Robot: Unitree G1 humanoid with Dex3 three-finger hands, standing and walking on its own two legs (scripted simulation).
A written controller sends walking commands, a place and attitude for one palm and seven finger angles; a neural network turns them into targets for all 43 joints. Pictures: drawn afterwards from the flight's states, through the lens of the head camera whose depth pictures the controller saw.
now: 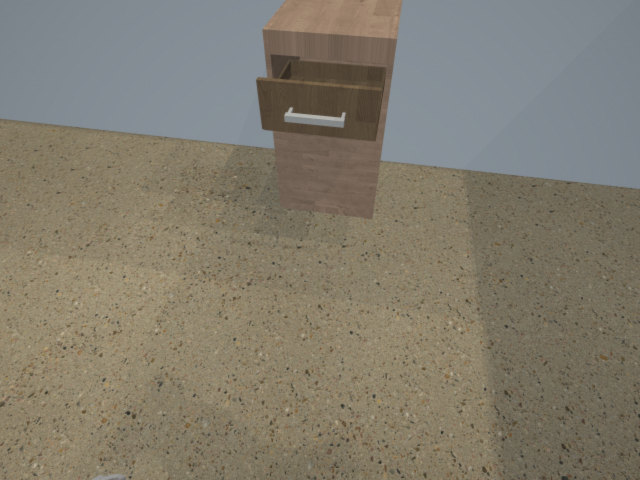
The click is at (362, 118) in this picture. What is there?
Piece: drawer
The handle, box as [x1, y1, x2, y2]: [284, 107, 345, 127]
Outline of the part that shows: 284,115 285,121 343,127 345,113 343,112 340,118 292,113 292,108 290,107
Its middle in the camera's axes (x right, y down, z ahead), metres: -0.02 -0.38 +1.22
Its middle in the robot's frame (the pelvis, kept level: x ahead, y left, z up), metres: +1.15 +0.08 -0.15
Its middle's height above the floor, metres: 0.62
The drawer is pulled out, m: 0.19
